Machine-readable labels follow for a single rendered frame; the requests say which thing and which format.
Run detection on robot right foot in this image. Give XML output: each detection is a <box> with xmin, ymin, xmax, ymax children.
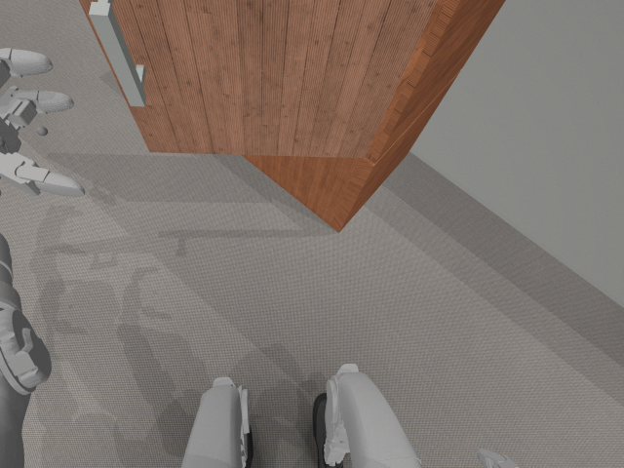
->
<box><xmin>313</xmin><ymin>393</ymin><xmax>343</xmax><ymax>468</ymax></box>

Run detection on right robot hand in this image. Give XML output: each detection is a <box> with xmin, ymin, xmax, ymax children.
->
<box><xmin>477</xmin><ymin>448</ymin><xmax>519</xmax><ymax>468</ymax></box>

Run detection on robot right shin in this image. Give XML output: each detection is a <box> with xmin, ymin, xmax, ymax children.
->
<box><xmin>324</xmin><ymin>364</ymin><xmax>359</xmax><ymax>464</ymax></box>

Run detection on left robot hand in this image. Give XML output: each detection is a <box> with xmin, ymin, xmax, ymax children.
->
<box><xmin>0</xmin><ymin>48</ymin><xmax>85</xmax><ymax>197</ymax></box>

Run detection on robot left upper arm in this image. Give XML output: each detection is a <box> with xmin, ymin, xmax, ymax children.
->
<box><xmin>0</xmin><ymin>308</ymin><xmax>52</xmax><ymax>468</ymax></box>

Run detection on handle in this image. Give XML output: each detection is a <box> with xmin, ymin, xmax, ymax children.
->
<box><xmin>89</xmin><ymin>0</ymin><xmax>146</xmax><ymax>107</ymax></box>

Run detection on cupboard door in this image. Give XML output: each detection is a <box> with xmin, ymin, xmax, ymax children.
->
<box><xmin>79</xmin><ymin>0</ymin><xmax>438</xmax><ymax>158</ymax></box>

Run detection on robot left forearm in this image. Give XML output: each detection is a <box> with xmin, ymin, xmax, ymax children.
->
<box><xmin>0</xmin><ymin>190</ymin><xmax>22</xmax><ymax>313</ymax></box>

